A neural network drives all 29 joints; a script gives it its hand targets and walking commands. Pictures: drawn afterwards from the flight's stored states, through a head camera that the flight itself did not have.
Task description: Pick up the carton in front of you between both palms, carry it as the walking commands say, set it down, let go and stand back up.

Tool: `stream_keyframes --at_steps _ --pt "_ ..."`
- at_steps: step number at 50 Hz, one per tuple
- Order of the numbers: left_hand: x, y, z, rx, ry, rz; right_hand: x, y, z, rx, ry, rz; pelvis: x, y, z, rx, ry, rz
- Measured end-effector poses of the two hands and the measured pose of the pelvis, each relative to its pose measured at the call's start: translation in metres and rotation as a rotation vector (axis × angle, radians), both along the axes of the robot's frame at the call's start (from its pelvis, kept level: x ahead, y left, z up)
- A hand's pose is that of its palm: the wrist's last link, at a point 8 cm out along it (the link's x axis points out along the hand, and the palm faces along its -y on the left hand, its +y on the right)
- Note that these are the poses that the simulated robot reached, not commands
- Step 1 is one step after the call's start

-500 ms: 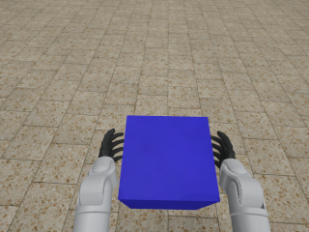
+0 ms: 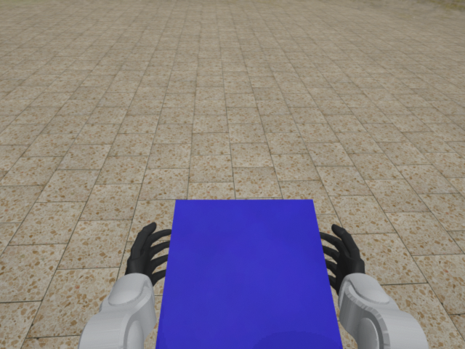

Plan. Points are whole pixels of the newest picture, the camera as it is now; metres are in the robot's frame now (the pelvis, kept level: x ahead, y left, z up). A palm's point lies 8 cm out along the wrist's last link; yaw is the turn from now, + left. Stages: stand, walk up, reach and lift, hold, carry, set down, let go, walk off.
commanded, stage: carry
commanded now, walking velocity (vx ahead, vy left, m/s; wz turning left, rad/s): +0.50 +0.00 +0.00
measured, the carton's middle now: (243, 289) +0.24 -0.01 +0.02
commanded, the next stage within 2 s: none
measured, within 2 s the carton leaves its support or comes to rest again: neither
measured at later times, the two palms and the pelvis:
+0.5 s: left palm (179, 152) +0.53 +0.13 +0.10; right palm (308, 151) +0.54 -0.17 +0.09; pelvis +0.30 -0.03 +0.00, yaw +2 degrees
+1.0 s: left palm (188, 118) +0.67 +0.12 +0.10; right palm (300, 126) +0.66 -0.18 +0.09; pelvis +0.43 -0.02 +0.00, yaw -2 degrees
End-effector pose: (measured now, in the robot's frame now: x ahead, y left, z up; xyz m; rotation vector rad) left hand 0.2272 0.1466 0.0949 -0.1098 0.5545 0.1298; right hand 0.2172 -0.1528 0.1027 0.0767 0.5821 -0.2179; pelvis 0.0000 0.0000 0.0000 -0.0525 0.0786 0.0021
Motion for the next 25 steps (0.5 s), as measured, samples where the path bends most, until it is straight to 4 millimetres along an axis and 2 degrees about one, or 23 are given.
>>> stream_keyframes --at_steps 3,8,11,18,25 --pt "0.041 -0.005 -0.003 0.006 -0.004 0.019 0.047 -0.005 -0.004 -0.006 -0.003 0.025 0.044 -0.009 -0.009 0.008 -0.012 0.004" --pt "0.117 -0.020 -0.025 0.040 0.032 0.047 0.133 -0.019 -0.038 0.024 0.030 0.077 0.123 -0.030 -0.037 0.015 -0.044 0.023" --pt "0.152 -0.024 -0.031 0.055 0.095 0.064 0.174 -0.023 -0.046 0.035 0.092 0.097 0.152 -0.038 -0.033 0.018 -0.038 0.032" --pt "0.219 -0.026 -0.014 0.031 0.118 0.098 0.250 -0.025 -0.024 -0.006 0.115 0.136 0.221 -0.047 -0.005 0.053 -0.028 0.046" --pt "0.301 -0.021 0.001 0.049 0.069 0.065 0.322 -0.020 -0.011 -0.002 0.065 0.105 0.301 -0.034 0.000 0.064 -0.039 0.031"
